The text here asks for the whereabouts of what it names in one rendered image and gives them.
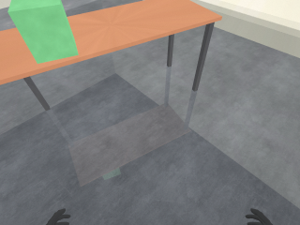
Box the robot left hand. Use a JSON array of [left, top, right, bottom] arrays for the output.
[[46, 208, 71, 225]]

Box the robot right hand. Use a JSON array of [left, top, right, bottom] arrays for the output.
[[245, 208, 273, 225]]

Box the table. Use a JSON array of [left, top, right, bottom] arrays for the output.
[[0, 0, 222, 111]]

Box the carton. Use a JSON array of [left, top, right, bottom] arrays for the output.
[[7, 0, 79, 64]]

